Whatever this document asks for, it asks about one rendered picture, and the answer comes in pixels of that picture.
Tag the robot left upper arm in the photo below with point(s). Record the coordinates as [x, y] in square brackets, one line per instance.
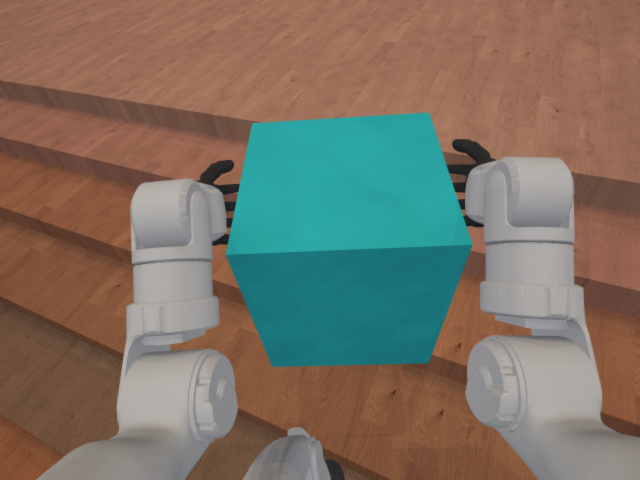
[172, 405]

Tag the robot left shin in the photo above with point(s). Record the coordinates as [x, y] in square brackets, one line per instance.
[301, 431]

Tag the left robot foot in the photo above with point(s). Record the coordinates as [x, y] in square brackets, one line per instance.
[335, 470]

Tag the left robot forearm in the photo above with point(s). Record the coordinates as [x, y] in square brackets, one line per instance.
[173, 225]

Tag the right robot forearm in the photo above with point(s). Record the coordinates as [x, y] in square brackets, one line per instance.
[526, 205]

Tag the left robot hand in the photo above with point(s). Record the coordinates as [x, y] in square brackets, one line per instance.
[208, 177]

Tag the carton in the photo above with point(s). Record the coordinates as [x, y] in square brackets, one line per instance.
[347, 240]

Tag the robot right upper arm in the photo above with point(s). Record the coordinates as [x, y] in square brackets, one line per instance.
[542, 394]

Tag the right robot hand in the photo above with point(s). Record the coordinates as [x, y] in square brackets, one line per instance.
[481, 156]

